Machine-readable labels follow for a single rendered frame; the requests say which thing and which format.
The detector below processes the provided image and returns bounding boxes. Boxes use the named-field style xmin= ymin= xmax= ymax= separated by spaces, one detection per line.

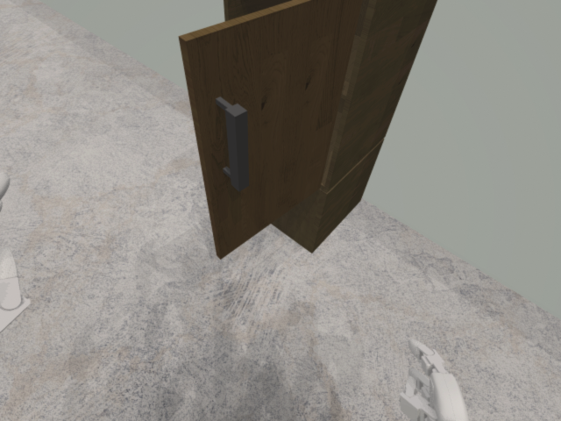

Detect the handle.
xmin=216 ymin=97 xmax=249 ymax=192

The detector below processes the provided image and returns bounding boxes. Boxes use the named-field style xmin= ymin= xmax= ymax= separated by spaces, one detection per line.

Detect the right robot hand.
xmin=400 ymin=339 xmax=469 ymax=421

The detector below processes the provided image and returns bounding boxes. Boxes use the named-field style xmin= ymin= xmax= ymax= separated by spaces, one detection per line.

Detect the left robot hand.
xmin=0 ymin=172 xmax=31 ymax=333

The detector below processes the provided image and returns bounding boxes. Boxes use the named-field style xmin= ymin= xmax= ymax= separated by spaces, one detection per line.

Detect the cupboard door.
xmin=179 ymin=0 xmax=363 ymax=260

